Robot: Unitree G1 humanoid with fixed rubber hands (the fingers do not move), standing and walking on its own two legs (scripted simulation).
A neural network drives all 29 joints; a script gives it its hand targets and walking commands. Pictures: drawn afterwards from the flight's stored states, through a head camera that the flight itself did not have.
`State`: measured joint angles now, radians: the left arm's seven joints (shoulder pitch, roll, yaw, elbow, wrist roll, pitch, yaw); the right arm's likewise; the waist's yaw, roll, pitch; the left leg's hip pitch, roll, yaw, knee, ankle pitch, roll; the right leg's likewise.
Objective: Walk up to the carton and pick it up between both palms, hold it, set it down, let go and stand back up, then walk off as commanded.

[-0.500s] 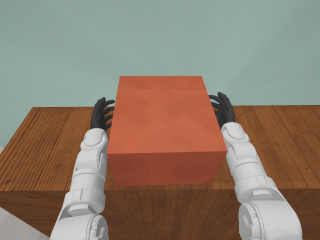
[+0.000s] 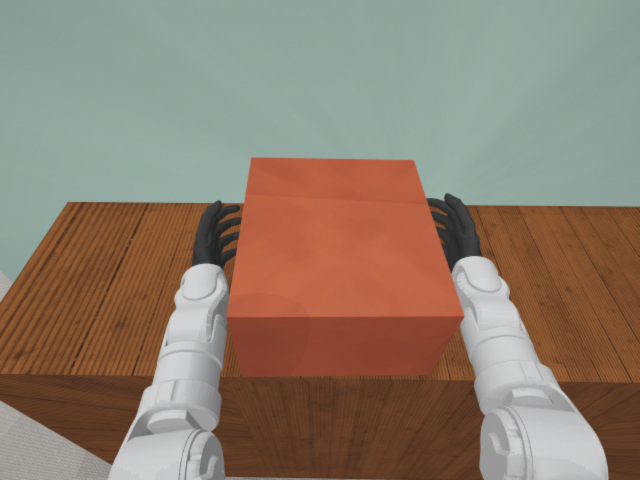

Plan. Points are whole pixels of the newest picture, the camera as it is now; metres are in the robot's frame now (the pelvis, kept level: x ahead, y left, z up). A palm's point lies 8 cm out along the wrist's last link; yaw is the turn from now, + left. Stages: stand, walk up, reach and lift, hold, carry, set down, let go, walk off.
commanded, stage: set down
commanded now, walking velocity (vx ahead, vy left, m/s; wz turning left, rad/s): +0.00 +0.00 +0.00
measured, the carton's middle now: (335, 259) +0.40 -0.01 +0.07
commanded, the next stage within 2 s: none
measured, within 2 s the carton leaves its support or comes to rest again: rests again in 1.50 s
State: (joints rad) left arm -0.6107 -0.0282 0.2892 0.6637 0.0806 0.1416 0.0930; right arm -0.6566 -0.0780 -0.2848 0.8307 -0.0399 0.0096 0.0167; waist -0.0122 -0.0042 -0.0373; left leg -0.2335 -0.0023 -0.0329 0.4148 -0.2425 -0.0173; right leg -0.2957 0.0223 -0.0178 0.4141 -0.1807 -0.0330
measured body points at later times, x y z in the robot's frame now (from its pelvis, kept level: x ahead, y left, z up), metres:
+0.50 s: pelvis +0.01 +0.00 +0.00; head +0.04 +0.00 +0.45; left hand +0.41 +0.15 +0.06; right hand +0.41 -0.19 +0.07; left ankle -0.02 +0.13 -0.74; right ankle +0.02 -0.10 -0.74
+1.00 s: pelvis +0.02 +0.00 +0.00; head +0.05 +0.00 +0.45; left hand +0.41 +0.15 +0.04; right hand +0.41 -0.19 +0.05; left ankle -0.02 +0.13 -0.74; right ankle +0.02 -0.10 -0.74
